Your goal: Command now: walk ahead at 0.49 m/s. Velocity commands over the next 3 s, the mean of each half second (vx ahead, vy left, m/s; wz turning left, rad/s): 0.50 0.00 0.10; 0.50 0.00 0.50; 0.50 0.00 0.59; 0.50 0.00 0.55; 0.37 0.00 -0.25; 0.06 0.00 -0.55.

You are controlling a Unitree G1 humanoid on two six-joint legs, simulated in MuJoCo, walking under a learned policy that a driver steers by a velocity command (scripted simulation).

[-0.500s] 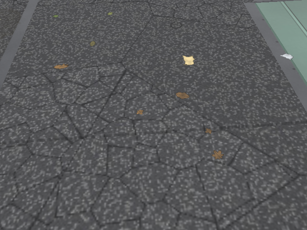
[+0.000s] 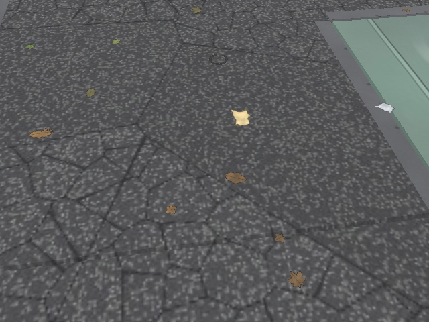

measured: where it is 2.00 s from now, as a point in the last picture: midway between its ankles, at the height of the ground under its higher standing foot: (145, 207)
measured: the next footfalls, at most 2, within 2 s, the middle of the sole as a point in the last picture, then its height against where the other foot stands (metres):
right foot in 0.30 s outside the picture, level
left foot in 0.88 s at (186, 298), level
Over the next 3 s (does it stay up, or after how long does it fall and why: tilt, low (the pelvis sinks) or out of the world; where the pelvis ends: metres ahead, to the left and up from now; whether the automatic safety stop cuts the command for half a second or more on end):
stays up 1.14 0.58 -0.01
